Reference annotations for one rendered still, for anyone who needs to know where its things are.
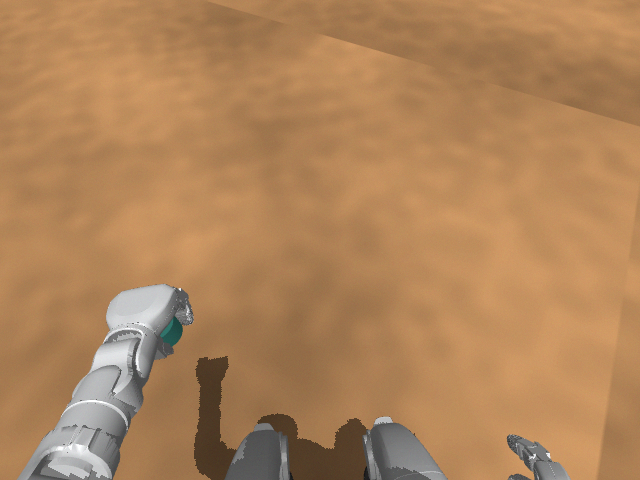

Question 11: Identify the left robot hand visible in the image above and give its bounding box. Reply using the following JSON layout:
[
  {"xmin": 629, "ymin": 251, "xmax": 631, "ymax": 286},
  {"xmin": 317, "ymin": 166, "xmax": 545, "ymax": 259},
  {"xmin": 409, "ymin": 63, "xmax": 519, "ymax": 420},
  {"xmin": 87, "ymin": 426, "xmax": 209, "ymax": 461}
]
[{"xmin": 106, "ymin": 284, "xmax": 194, "ymax": 360}]

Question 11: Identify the tin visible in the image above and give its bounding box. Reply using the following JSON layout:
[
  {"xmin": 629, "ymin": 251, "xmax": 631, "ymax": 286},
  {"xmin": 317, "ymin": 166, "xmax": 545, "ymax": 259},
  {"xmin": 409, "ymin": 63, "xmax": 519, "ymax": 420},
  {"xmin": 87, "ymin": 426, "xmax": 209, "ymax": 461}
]
[{"xmin": 160, "ymin": 316, "xmax": 183, "ymax": 347}]

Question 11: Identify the left robot arm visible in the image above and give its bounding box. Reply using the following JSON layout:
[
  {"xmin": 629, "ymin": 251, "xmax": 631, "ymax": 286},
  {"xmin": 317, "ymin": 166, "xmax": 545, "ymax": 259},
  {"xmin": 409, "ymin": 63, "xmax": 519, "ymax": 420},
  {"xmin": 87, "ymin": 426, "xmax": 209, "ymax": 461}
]
[{"xmin": 17, "ymin": 324, "xmax": 158, "ymax": 480}]

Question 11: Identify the right robot hand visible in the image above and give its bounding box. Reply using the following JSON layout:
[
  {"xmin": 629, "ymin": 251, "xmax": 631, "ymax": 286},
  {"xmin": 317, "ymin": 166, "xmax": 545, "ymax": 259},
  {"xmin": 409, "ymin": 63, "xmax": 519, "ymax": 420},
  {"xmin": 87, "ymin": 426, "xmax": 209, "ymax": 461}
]
[{"xmin": 507, "ymin": 434, "xmax": 571, "ymax": 480}]

